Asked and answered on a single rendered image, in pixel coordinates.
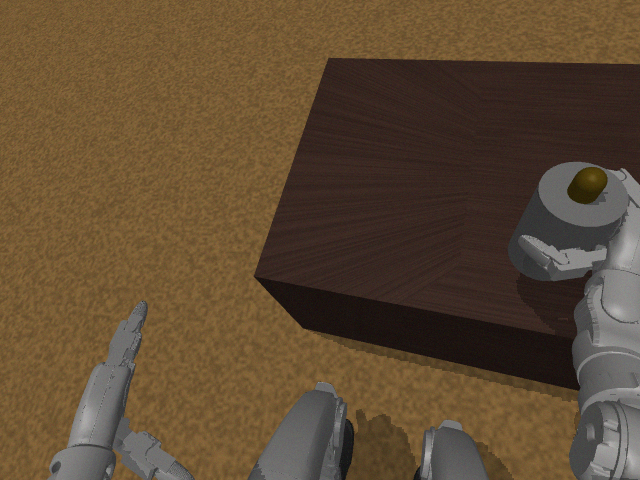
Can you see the left robot hand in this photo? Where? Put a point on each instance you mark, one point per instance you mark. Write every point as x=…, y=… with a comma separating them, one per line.
x=99, y=417

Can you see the left robot arm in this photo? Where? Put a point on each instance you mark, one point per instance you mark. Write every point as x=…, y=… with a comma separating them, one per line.
x=83, y=462

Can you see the right robot arm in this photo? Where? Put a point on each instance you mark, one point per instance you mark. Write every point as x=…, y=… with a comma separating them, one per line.
x=606, y=358

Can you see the right robot hand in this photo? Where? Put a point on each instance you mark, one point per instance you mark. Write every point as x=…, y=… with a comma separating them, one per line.
x=618, y=249

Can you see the bottle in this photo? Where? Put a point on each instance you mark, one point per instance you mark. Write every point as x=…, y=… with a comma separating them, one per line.
x=573, y=206

